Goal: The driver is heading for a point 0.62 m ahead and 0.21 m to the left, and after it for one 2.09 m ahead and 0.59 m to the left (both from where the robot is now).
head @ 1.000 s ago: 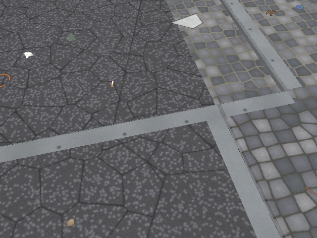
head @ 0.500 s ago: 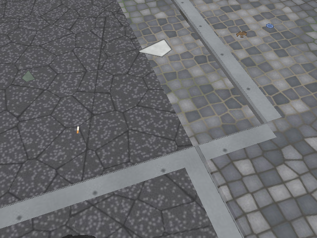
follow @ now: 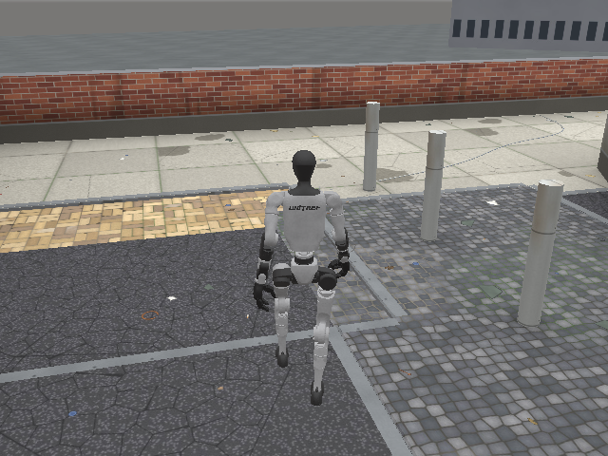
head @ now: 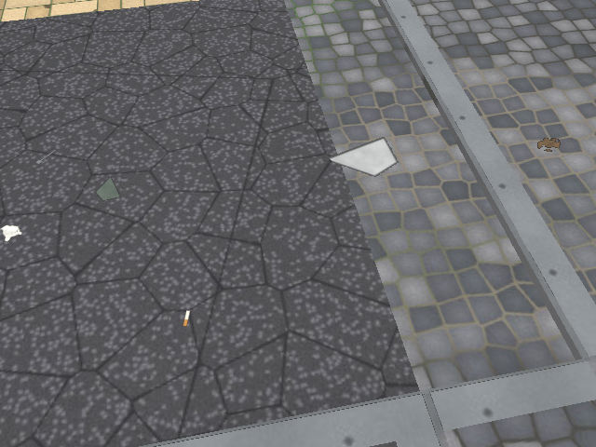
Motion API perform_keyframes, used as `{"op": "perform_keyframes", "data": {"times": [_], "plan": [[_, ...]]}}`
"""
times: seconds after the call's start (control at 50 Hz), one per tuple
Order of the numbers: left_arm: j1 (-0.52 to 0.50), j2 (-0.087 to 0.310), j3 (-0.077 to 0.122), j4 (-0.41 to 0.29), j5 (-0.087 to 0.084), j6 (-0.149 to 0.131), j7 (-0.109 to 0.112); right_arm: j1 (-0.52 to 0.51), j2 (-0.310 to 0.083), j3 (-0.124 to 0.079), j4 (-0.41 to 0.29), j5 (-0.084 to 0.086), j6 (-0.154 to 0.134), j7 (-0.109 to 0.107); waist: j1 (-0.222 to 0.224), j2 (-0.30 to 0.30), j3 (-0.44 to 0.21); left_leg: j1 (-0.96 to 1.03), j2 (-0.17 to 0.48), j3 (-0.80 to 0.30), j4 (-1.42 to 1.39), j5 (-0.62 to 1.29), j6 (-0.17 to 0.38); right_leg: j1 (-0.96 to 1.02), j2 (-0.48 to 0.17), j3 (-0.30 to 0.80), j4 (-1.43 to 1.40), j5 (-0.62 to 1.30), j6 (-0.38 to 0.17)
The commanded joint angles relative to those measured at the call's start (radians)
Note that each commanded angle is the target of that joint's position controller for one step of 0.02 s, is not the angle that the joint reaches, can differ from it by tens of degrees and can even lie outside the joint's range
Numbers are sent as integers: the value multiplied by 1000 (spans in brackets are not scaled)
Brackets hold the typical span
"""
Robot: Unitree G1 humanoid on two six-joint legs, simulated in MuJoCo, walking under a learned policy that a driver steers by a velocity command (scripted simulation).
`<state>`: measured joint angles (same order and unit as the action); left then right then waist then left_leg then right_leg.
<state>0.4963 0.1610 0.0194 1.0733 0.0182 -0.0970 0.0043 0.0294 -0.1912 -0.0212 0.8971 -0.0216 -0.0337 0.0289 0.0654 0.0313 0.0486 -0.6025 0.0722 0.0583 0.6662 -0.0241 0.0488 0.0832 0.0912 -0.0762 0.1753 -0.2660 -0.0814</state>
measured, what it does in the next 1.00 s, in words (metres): walks ahead, turning left: left foot, then right foot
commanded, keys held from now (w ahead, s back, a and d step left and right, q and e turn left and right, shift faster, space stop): w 0.36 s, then w+q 0.56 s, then q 0.08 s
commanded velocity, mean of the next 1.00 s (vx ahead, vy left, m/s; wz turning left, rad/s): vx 0.49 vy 0.00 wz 0.25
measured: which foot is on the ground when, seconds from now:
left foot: up 0.00-0.10, down 0.12-0.68, up 0.70-1.00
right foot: down 0.00-0.12, up 0.14-0.66, down 0.68-1.00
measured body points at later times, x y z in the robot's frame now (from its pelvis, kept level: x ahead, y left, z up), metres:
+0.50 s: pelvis +0.26 +0.04 +0.01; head +0.28 +0.05 +0.46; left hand +0.41 +0.27 -0.12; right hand +0.18 -0.19 -0.14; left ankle +0.19 +0.10 -0.74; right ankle +0.42 -0.11 -0.69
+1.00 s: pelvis +0.50 +0.02 +0.00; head +0.53 +0.02 +0.45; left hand +0.43 +0.27 -0.13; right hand +0.71 -0.19 -0.12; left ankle +0.58 +0.19 -0.68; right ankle +0.48 -0.07 -0.74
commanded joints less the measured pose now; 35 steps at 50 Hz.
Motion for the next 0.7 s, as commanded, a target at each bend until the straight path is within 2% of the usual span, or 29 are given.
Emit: {"op": "perform_keyframes", "data": {"times": [0.02, 0.06, 0.08, 0.1, 0.12, 0.14, 0.16, 0.18, 0.2, 0.22, 0.24, 0.26, 0.3, 0.34, 0.36, 0.4, 0.46, 0.56, 0.6, 0.62, 0.64, 0.66, 0.68, 0.7], "plan": [[73, 146, 26, -5, 9, -2, 14, -106, -69, -12, -88, 1, -20, -4, -17, -99, 77, -40, -24, 16, -61, -56, 30, 34, -320, 135, 15, 574, -119], [39, 159, 31, -6, 11, 0, 19, -40, -79, -21, -74, 1, -31, -10, -58, -102, 46, 85, -64, 35, -112, -134, 63, 45, -321, 108, 114, 777, -100], [24, 169, 34, -6, 11, 3, 19, 60, -92, -31, -42, 0, -37, -16, -99, -105, -6, 214, -99, 48, -141, -153, 83, 34, -309, 94, 228, 892, -88], [5, 169, 33, -9, 6, 6, 16, 233, -113, -46, 19, -6, -47, -25, -170, -76, -92, 425, -117, 54, -200, -112, 109, -30, -270, 60, 418, 882, -67], [-3, 144, 24, -38, -5, 4, 12, 417, -186, -69, 61, -31, -55, -36, -231, -11, -210, 697, 60, -140, -209, -180, 163, -239, -226, 31, 696, 593, -47], [114, 39, 6, -54, -43, 6, 0, 481, -280, -93, 67, -41, -51, -34, -181, 210, -338, 965, 361, -643, -309, -242, 316, -608, -31, -20, 1093, -164, 2], [45, 143, 34, -48, -14, 9, 3, 411, -233, -87, 62, 3, -35, -25, -174, 67, -289, 887, 326, -720, -395, -313, 302, -711, -50, 120, 1180, -223, -14], [-52, 147, 40, -84, -10, 6, 0, 295, -182, -72, 44, 12, -35, -23, -129, 38, -128, 738, 292, -546, -415, -300, 266, -750, -104, 124, 1158, -127, -20], [-102, 133, 39, -95, -8, 2, -3, 240, -125, -57, 38, 8, -44, -18, -106, -8, -61, 612, 248, -445, -453, -196, 235, -716, -136, 123, 1101, -60, -19], [-109, 116, 41, -93, 2, 11, -5, 227, -94, -48, 47, 7, -52, -20, -74, -5, -27, 529, 202, -360, -472, -119, 198, -666, -160, 122, 1046, -32, -13], [-85, 94, 37, -87, 14, 26, -11, 231, -62, -38, 63, 10, -58, -24, -45, 13, -19, 468, 165, -294, -490, -72, 171, -611, -175, 119, 1003, -20, -1], [-75, 77, 36, -83, 18, 38, -17, 258, -57, -34, 77, 10, -66, -26, -35, 18, -22, 447, 151, -261, -499, -29, 164, -584, -174, 110, 980, -13, 8], [-105, 72, 38, -96, 21, 55, -24, 313, -82, -37, 102, 14, -79, -29, -24, 18, -9, 436, 135, -216, -518, 35, 166, -606, -179, 91, 938, 18, 23], [-195, 82, 39, -128, 20, 66, -27, 349, -105, -40, 113, 13, -80, -29, -33, 19, 20, 443, 125, -189, -548, 30, 165, -676, -196, 76, 873, 87, 39], [-244, 87, 39, -145, 17, 67, -28, 369, -105, -38, 117, 13, -78, -29, -43, 20, 34, 456, 120, -179, -557, 41, 161, -710, -203, 69, 832, 125, 46], [-343, 94, 38, -180, 13, 64, -29, 413, -93, -31, 126, 16, -73, -29, -67, 16, 51, 478, 105, -180, -561, 81, 160, -746, -206, 53, 728, 188, 64], [-459, 90, 30, -222, 7, 58, -30, 465, -102, -30, 135, 16, -69, -33, -99, 18, 60, 517, 92, -185, -549, 130, 153, -736, -182, 41, 566, 263, 79], [-585, 102, 24, -280, -2, 46, -26, 516, -121, -35, 145, 6, -59, -40, -136, 41, 55, 616, 97, -211, -470, 239, 165, -692, -137, 34, 418, 248, 80], [-561, 131, 32, -285, -5, 32, -26, 493, -136, -43, 135, -3, -58, -45, -114, 50, 36, 649, 121, -236, -411, 302, 159, -647, -135, 56, 415, 225, 58], [-518, 144, 37, -278, -6, 24, -23, 465, -147, -49, 124, -4, -57, -46, -87, 51, 25, 636, 119, -239, -367, 335, 146, -579, -124, 62, 383, 176, 46], [-437, 157, 44, -255, -4, 14, -18, 436, -158, -55, 114, -3, -57, -45, -51, 50, -4, 611, 104, -235, -287, 410, 131, -462, -99, 53, 345, 128, 30], [-292, 177, 56, -209, 3, 2, -11, 415, -156, -57, 106, 2, -57, -40, 10, 10, -72, 565, 60, -209, -117, 433, 117, -277, -82, 41, 277, 138, 7], [-127, 244, 76, -182, 27, -11, 2, 407, -119, -49, 77, 12, -59, -35, 67, -76, -192, 409, -1, -167, 144, 233, 99, -33, -244, 200, 249, 66, -43], [-75, 345, 102, -196, 41, -6, 3, 529, -9, -29, 46, 55, -55, -36, 26, -294, -350, 78, -161, -57, 489, -344, 51, 248, -524, 604, 185, -42, -166]]}}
